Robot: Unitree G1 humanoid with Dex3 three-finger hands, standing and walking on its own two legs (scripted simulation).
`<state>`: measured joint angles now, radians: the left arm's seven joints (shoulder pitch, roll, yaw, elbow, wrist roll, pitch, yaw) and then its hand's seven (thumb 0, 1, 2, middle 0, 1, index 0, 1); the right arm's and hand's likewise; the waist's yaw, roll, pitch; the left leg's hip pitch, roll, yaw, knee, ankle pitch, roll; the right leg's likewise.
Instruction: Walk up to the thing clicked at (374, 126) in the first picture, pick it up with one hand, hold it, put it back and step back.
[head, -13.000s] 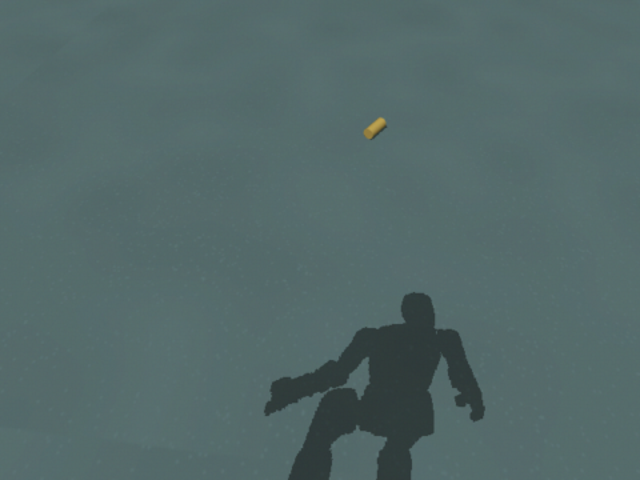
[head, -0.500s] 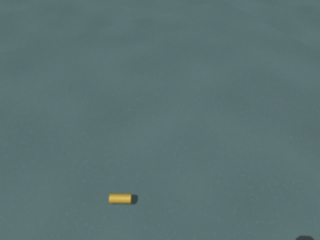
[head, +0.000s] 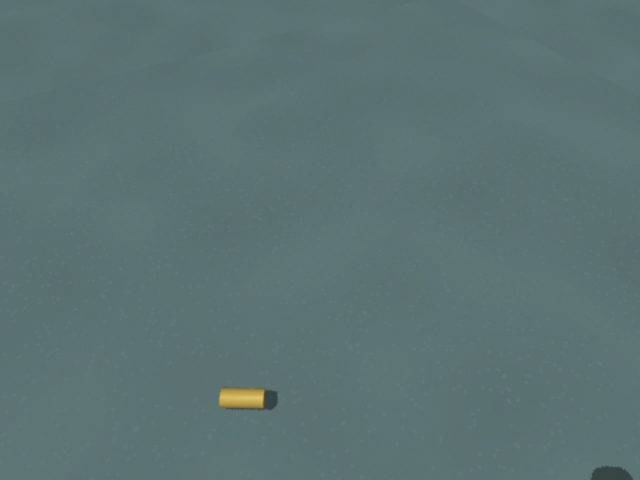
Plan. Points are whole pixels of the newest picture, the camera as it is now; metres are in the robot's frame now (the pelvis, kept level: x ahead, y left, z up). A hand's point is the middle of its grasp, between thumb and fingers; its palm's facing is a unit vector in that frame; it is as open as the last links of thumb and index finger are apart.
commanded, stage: stand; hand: left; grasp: from above
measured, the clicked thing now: (243, 398) +0.42 +0.24 -0.76
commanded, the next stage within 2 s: rise first in 0.42 s
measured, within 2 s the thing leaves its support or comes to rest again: neither
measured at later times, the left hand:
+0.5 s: hand out of the picture +0.07 +0.25 -0.16, palm faces -0.03 -0.94 -0.34, open 7.4 cm
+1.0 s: hand out of the picture +0.12 +0.26 -0.20, palm faces -0.09 -0.91 -0.40, open 12.7 cm
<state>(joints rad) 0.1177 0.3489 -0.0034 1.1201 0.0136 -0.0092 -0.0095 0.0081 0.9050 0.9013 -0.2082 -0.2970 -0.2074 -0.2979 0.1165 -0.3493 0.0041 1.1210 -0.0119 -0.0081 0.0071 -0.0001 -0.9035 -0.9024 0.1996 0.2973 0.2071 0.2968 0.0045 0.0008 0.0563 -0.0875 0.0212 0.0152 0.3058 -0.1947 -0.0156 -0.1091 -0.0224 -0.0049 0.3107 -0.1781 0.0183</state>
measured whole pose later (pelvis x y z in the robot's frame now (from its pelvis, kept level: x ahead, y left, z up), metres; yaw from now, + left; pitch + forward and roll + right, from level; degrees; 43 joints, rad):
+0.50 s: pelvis +0.00 +0.00 +0.00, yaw +0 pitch -2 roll +0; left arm 0.12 0.35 0.00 1.12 0.02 -0.01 -0.01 0.01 0.90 0.90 -0.21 -0.30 -0.21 -0.30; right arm 0.12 -0.35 0.00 1.12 -0.01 0.00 0.01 0.00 -0.90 -0.90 0.20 0.30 0.21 0.30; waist 0.00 0.00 0.05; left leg -0.08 0.02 0.02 0.30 -0.19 -0.02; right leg -0.10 -0.02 0.00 0.31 -0.18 0.02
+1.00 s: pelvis -0.02 +0.01 -0.05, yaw +0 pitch +12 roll -1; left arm 0.09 0.31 0.14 0.80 0.19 0.12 -0.02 0.00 -0.26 0.95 -0.13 -0.99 -0.13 -0.98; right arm 0.24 -0.25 -0.03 0.66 0.02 -0.06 0.00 0.00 -0.93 -0.91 0.20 0.30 0.21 0.30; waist -0.02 0.00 -0.06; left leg -0.67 0.02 0.00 0.89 -0.43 0.00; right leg -0.67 -0.03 0.00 0.86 -0.39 0.03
